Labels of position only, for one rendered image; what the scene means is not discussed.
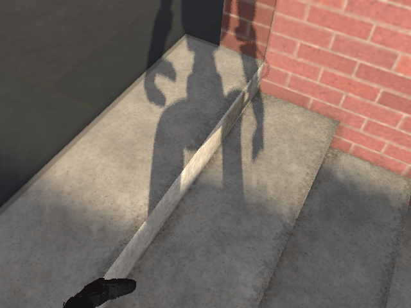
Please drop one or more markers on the stairs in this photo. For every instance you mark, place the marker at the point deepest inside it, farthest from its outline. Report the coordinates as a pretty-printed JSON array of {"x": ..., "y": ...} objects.
[{"x": 267, "y": 215}]

